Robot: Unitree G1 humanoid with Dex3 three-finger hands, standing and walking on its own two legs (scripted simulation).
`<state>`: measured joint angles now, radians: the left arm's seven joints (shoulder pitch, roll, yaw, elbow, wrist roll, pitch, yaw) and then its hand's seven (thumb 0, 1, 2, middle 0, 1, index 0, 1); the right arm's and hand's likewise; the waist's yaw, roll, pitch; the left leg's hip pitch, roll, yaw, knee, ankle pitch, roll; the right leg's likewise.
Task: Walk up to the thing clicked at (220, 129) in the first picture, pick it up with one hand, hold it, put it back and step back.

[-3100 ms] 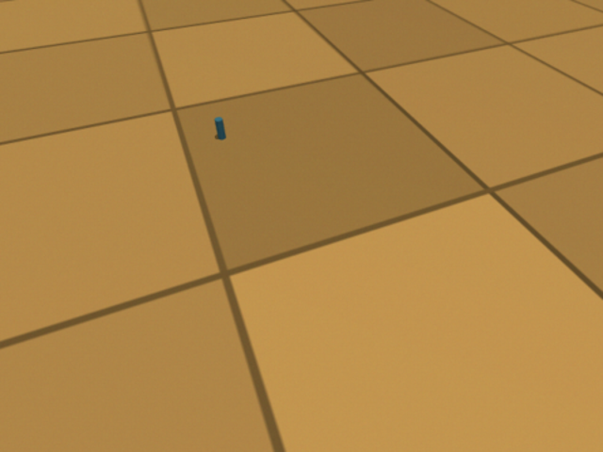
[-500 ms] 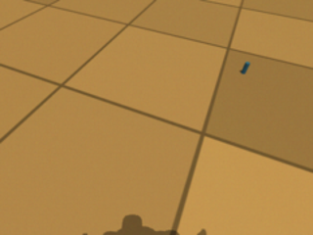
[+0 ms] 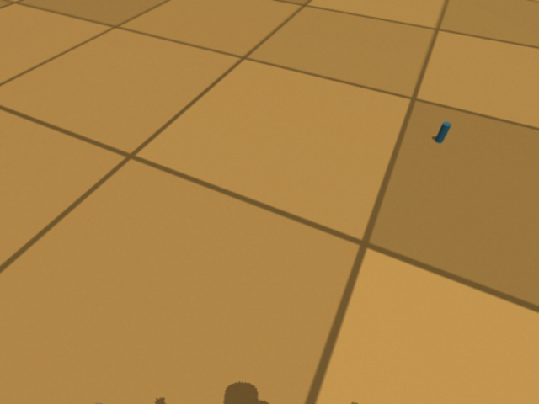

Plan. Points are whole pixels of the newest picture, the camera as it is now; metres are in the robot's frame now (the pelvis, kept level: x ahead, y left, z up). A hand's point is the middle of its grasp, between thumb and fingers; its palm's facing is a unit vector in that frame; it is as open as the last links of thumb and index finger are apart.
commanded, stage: walk up
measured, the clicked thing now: (442, 132) +1.66 -0.99 -0.71
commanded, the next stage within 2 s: stand in 0.16 s
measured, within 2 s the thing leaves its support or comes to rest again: neither
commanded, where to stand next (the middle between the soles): +0.05 +0.00 m, yaw -3 degrees
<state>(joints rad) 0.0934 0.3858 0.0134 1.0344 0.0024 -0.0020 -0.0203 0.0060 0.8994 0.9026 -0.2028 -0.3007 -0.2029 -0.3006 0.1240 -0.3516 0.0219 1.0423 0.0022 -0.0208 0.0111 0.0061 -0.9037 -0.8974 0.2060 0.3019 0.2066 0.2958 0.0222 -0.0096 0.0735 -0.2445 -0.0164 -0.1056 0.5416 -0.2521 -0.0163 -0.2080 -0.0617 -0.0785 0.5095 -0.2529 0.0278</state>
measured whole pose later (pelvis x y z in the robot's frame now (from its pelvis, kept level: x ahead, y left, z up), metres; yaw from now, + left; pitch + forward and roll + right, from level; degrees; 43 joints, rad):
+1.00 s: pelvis +0.01 -0.02 +0.01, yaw -2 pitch -3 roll +0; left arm 0.09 0.36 0.00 1.14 0.01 0.00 -0.02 0.01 0.90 0.90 -0.20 -0.30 -0.20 -0.30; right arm 0.12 -0.35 0.01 1.15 0.00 -0.01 0.01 0.01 -0.91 -0.90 0.20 0.30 0.20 0.30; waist 0.01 0.00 0.06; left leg -0.13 0.02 -0.08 0.34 -0.17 -0.04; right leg -0.13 -0.03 -0.05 0.36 -0.18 0.01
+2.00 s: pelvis +0.01 -0.03 +0.01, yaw -2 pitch -2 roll +0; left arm 0.11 0.36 0.01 1.13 0.01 0.00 -0.02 0.01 0.90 0.90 -0.20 -0.30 -0.20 -0.30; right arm 0.13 -0.36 0.01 1.13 -0.01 0.00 0.01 0.00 -0.91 -0.90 0.20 0.30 0.20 0.30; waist 0.01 0.00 0.06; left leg -0.12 0.03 -0.08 0.33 -0.17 -0.05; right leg -0.13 -0.02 -0.06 0.35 -0.19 0.00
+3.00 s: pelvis +0.01 +0.01 +0.00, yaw -10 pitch -2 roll +1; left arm 0.15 0.39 0.05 1.00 0.02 0.03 -0.01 0.01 0.90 0.90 -0.20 -0.30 -0.20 -0.30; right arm 0.08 -0.39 -0.06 0.99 -0.01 0.01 0.02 0.00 -0.91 -0.90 0.20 0.30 0.20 0.30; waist 0.02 -0.03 0.11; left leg -0.21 0.01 0.05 0.54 -0.30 0.01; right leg -0.30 -0.01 0.09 0.62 -0.32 0.00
